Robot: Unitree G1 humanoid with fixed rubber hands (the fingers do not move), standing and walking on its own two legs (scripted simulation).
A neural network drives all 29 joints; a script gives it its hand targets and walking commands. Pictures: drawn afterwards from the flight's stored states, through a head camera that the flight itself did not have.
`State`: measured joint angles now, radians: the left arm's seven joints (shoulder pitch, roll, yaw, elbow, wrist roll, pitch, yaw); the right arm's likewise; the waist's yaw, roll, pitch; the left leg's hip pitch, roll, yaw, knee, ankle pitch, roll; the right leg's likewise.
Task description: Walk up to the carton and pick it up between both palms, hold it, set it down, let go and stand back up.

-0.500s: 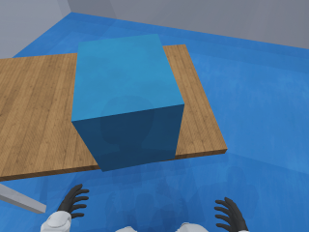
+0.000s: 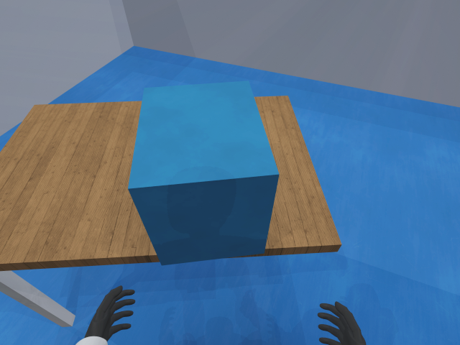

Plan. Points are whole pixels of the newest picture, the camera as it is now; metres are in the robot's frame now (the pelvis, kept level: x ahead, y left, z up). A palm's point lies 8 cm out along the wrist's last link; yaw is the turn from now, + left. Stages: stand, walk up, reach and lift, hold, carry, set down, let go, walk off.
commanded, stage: reach and lift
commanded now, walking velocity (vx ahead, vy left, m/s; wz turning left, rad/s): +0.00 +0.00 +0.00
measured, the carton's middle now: (205, 172) +0.48 +0.08 +0.01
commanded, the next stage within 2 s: none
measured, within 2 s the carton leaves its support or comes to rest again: neither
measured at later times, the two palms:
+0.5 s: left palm (97, 307) +0.21 +0.26 -0.05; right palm (346, 306) +0.21 -0.18 -0.06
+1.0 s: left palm (91, 291) +0.23 +0.27 -0.03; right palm (340, 278) +0.25 -0.17 -0.03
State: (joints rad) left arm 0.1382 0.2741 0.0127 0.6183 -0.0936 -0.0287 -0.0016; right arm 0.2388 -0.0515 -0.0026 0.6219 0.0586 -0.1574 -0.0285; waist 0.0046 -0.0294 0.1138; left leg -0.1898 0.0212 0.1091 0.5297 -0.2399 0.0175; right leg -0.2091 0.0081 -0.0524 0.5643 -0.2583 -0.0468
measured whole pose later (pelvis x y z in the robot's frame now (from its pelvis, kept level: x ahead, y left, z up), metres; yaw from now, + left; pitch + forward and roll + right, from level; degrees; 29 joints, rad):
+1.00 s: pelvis +0.05 +0.02 +0.00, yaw +1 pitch -4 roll -1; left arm 0.16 0.27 -0.02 0.59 -0.22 -0.39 0.00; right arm 0.14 -0.17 0.11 0.71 0.31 -0.51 0.01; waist 0.04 -0.03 0.05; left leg -0.16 0.02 0.09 0.55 -0.32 0.02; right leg -0.13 0.01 -0.07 0.50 -0.30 -0.02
